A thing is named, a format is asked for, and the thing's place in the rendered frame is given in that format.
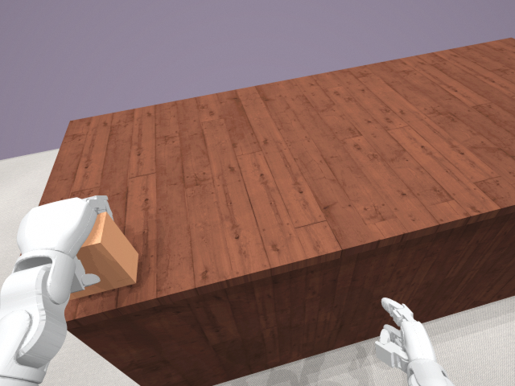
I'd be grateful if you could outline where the sponge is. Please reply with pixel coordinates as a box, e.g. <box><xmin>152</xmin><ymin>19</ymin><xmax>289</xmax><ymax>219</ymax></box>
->
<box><xmin>69</xmin><ymin>211</ymin><xmax>138</xmax><ymax>300</ymax></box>

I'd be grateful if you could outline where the right robot hand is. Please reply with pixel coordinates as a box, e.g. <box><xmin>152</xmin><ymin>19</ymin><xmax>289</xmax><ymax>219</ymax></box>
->
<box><xmin>375</xmin><ymin>298</ymin><xmax>437</xmax><ymax>374</ymax></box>

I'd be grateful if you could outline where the robot left forearm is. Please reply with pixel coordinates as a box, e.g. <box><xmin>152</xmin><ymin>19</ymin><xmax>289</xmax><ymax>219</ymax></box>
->
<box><xmin>0</xmin><ymin>249</ymin><xmax>76</xmax><ymax>386</ymax></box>

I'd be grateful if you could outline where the robot right forearm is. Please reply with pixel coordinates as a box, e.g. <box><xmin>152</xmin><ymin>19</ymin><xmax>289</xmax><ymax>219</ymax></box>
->
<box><xmin>407</xmin><ymin>359</ymin><xmax>455</xmax><ymax>386</ymax></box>

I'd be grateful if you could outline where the table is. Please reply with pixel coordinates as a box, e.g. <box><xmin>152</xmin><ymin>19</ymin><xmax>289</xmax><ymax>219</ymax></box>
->
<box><xmin>20</xmin><ymin>38</ymin><xmax>515</xmax><ymax>386</ymax></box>

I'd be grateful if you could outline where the left robot hand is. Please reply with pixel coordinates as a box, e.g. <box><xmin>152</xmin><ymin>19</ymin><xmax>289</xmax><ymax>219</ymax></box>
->
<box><xmin>17</xmin><ymin>195</ymin><xmax>113</xmax><ymax>294</ymax></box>

